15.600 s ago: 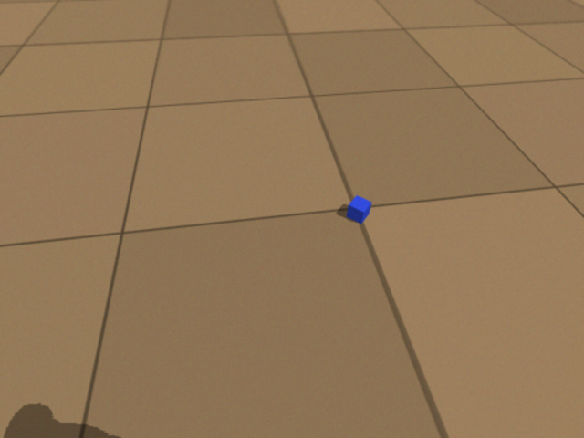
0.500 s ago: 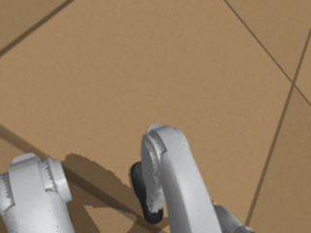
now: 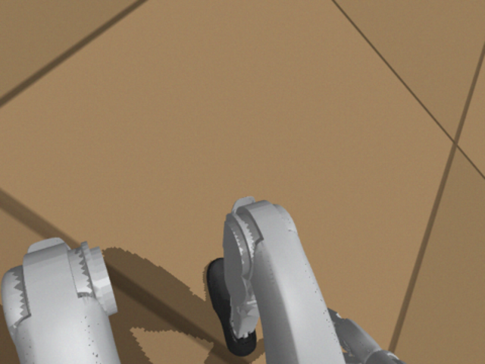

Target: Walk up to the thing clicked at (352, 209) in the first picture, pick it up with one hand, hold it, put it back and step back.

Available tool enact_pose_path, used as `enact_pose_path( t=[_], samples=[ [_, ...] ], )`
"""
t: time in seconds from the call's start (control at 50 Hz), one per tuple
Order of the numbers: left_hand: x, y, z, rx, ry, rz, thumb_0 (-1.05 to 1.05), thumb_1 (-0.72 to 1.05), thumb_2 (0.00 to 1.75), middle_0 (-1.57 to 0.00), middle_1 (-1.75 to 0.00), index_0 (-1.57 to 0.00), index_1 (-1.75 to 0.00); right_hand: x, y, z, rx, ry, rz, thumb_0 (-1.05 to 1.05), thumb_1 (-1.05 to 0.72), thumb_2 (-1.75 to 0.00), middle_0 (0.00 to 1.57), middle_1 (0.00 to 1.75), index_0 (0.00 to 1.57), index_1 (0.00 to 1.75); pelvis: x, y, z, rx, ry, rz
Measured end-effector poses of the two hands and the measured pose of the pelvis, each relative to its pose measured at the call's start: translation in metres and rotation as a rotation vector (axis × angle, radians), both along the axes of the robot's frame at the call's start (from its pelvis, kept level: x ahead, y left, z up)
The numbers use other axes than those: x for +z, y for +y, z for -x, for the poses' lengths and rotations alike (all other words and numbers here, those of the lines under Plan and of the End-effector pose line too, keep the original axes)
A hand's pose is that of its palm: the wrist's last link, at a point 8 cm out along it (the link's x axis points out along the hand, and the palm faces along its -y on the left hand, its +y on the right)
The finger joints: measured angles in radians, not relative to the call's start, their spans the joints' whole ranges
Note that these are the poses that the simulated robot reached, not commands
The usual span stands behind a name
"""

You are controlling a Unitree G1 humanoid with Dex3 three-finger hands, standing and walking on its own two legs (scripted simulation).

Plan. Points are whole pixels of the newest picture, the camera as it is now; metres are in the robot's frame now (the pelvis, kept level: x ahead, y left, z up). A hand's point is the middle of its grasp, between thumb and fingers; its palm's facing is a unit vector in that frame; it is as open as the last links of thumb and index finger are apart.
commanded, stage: close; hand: left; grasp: from above
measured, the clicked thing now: out of the picture +0.43 +0.33 -0.26
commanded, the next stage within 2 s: settle in 0.40 s
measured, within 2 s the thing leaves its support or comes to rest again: leaves its support in 0.78 s
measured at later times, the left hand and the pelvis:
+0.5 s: hand out of the picture +0.42 +0.34 -0.22, palm faces -0.48 -0.11 -0.87, open 10.9 cm; pelvis +0.00 -0.01 +0.00, yaw +0 degrees
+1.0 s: hand out of the picture +0.43 +0.35 -0.16, palm faces -0.40 -0.04 -0.92, open 10.9 cm; pelvis +0.01 +0.00 +0.01, yaw +2 degrees
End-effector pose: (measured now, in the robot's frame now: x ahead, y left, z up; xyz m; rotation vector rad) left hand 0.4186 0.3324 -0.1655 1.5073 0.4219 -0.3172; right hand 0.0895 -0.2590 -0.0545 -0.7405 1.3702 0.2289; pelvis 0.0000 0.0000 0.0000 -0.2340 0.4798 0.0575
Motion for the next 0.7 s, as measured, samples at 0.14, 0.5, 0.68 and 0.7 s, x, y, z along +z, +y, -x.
enact_pose_path(
  t=[0.14, 0.5, 0.68, 0.7],
  samples=[
    [0.001, 0.003, -0.005, 0.061, 0.014, 0.008, -0.02, -0.15, 0.75, -0.44, -0.76, -0.51, -0.75, 0.0, 0.002, -0.004, 0.006, -0.023, -0.029, 0.0, -0.9, -0.89, 0.2, 0.3, 0.2, 0.3, 0.0, -0.001, -0.002, 0.002, 0.004, -0.004],
    [0.002, 0.006, -0.008, 0.078, 0.035, 0.028, -0.02, -0.16, 0.72, -0.48, -0.76, -0.56, -0.74, -0.008, 0.0, 0.007, -0.018, 0.025, -0.021, 0.0, -0.9, -0.89, 0.2, 0.3, 0.2, 0.3, -0.001, -0.007, -0.002, 0.0, -0.004, -0.015],
    [0.002, 0.006, -0.006, 0.063, 0.03, 0.028, -0.02, -0.17, 0.73, -0.49, -0.83, -0.57, -0.74, -0.01, 0.003, 0.009, -0.021, 0.028, -0.017, 0.0, -0.91, -0.9, 0.2, 0.3, 0.2, 0.3, -0.003, -0.006, -0.002, 0.0, -0.004, -0.013],
    [0.003, 0.007, -0.006, 0.063, 0.028, 0.028, -0.02, -0.17, 0.73, -0.49, -0.83, -0.57, -0.74, -0.009, 0.003, 0.009, -0.025, 0.026, -0.016, 0.0, -0.91, -0.9, 0.2, 0.3, 0.2, 0.3, -0.003, -0.006, -0.003, 0.0, -0.002, -0.012]
  ],
)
